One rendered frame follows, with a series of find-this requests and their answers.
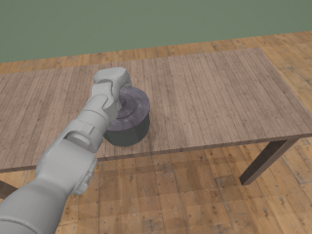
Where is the pot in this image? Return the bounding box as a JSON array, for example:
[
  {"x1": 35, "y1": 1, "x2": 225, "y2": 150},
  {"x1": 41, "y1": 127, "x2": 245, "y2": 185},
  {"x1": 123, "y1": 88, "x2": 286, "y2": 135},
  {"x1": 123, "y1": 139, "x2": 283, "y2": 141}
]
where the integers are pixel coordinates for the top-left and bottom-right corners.
[{"x1": 103, "y1": 113, "x2": 150, "y2": 147}]

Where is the table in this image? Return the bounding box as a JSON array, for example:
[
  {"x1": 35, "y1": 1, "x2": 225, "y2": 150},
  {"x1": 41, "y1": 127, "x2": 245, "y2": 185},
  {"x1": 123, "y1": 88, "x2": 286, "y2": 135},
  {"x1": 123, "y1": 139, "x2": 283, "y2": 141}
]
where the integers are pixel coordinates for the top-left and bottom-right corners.
[{"x1": 0, "y1": 47, "x2": 312, "y2": 200}]

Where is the robot left hand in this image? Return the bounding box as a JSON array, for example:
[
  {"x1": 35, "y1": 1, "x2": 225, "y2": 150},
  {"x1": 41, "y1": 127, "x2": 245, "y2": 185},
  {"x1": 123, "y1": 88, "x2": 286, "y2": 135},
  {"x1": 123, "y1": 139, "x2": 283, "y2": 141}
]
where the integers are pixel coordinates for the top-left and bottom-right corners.
[{"x1": 93, "y1": 66, "x2": 133, "y2": 111}]

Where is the left robot upper arm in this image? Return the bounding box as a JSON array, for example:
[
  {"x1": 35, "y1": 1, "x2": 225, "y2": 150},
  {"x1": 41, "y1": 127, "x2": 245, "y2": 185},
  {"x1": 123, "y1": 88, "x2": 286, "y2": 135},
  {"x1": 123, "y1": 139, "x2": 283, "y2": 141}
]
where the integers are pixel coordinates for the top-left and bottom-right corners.
[{"x1": 0, "y1": 138, "x2": 98, "y2": 234}]

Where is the robot left forearm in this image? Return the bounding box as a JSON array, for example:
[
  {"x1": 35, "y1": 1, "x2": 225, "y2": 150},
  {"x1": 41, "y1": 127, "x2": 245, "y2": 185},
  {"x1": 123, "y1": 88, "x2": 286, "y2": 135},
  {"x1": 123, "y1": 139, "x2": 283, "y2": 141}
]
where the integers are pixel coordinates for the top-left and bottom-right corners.
[{"x1": 34, "y1": 77, "x2": 121, "y2": 177}]

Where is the lid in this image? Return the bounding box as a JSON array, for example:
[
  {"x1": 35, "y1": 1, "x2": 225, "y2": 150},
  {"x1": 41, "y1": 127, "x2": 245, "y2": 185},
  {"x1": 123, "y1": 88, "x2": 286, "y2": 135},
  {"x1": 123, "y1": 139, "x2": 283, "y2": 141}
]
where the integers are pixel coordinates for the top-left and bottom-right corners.
[{"x1": 107, "y1": 86, "x2": 150, "y2": 133}]

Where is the knob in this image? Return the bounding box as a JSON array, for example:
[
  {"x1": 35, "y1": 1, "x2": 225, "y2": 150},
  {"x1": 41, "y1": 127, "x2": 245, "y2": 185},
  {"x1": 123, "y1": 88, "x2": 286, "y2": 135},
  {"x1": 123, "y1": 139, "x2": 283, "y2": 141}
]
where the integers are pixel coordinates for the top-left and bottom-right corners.
[{"x1": 119, "y1": 95, "x2": 127, "y2": 107}]

